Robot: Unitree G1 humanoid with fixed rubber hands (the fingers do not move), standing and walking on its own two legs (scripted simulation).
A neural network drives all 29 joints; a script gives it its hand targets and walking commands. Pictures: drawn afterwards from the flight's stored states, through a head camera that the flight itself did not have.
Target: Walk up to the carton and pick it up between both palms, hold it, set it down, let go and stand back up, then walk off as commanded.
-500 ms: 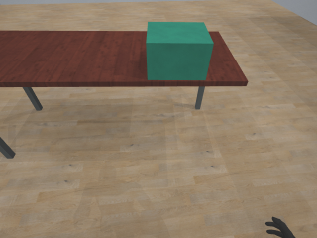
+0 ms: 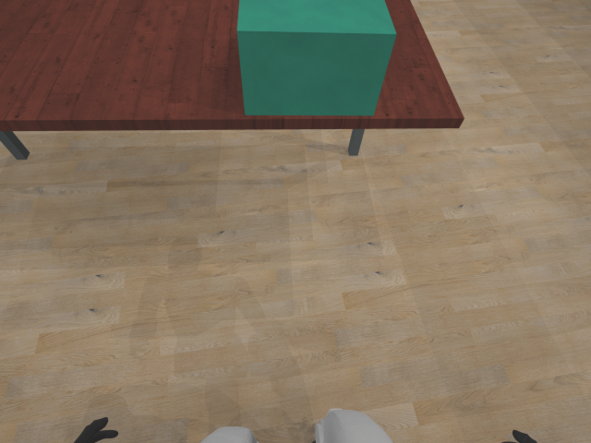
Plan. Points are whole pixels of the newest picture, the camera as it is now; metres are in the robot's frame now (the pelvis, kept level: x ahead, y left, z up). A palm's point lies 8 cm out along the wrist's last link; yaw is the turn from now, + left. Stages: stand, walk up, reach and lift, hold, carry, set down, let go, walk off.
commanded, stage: walk off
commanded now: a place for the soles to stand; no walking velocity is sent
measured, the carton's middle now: (309, 44) +0.84 -0.02 +0.03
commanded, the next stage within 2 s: stand in 1.00 s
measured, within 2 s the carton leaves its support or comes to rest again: neither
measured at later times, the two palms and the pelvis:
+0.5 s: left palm out of the picture +0.08 +0.32 -0.12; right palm out of the picture +0.09 -0.27 -0.09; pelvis +0.00 +0.02 +0.01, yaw -2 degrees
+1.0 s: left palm out of the picture +0.06 +0.34 -0.13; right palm out of the picture +0.01 -0.24 -0.08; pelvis -0.06 +0.05 +0.00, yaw -3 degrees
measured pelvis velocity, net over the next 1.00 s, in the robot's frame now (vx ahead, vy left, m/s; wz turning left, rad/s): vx -0.06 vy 0.05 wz -0.05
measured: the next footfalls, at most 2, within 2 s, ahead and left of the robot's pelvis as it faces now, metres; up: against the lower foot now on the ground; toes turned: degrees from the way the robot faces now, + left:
left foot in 0.86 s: +0.00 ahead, +0.16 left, +0.00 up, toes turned -7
right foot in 1.12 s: -0.02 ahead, -0.07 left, +0.00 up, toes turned +0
